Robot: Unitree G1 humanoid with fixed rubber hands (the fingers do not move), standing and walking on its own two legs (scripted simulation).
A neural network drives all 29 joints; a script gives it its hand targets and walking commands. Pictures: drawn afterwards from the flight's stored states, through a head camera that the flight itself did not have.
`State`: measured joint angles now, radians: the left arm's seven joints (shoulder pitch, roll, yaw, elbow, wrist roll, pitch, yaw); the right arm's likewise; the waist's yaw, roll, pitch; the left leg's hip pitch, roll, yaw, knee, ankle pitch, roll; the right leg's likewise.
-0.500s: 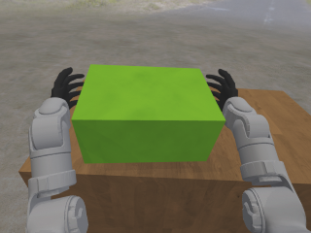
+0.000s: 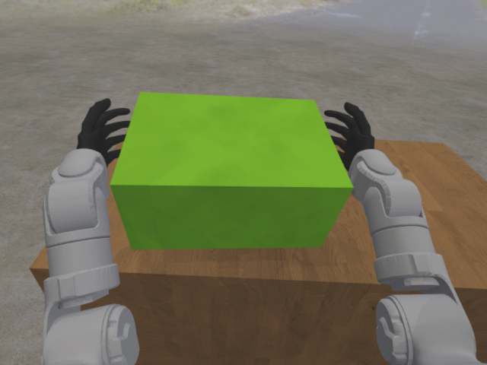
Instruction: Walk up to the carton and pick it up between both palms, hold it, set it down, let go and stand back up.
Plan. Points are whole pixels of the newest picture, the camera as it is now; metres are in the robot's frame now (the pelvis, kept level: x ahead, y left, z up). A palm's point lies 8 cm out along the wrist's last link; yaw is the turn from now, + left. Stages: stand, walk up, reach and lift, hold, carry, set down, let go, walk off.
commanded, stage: set down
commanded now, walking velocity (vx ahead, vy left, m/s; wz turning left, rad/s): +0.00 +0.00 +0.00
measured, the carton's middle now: (230, 169) +0.38 +0.01 +0.20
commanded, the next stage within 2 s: none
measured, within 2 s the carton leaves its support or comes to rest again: neither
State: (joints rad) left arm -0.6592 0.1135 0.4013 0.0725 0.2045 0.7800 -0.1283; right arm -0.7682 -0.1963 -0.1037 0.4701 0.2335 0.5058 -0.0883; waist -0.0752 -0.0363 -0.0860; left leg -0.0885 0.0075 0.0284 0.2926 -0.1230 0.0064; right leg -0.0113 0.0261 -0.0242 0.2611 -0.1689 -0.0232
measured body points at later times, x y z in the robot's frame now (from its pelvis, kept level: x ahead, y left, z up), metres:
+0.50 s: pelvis +0.02 +0.00 +0.00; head -0.02 +0.03 +0.45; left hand +0.40 +0.22 +0.20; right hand +0.40 -0.18 +0.19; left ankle +0.03 +0.11 -0.75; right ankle -0.01 -0.10 -0.75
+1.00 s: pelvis +0.02 +0.00 +0.00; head +0.00 +0.02 +0.45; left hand +0.41 +0.22 +0.18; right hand +0.41 -0.18 +0.16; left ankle +0.03 +0.11 -0.75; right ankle -0.01 -0.10 -0.75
